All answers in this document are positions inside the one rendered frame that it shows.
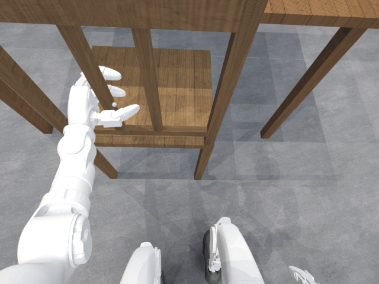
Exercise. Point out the left robot upper arm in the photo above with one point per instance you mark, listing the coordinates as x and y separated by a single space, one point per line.
51 249

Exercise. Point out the table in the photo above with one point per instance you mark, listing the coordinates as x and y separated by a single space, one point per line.
353 17

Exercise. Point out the robot left hand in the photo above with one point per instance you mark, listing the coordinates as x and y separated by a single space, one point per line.
82 101

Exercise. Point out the right robot thigh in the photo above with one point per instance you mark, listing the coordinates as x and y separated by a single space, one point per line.
237 263

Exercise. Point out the robot left forearm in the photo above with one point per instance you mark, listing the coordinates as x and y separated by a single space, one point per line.
73 182

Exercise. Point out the chair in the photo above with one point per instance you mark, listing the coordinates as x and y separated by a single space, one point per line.
172 86

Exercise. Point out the robot right hand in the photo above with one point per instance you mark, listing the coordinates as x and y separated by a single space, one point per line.
303 277

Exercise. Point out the right robot foot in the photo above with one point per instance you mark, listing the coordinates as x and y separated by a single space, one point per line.
212 277

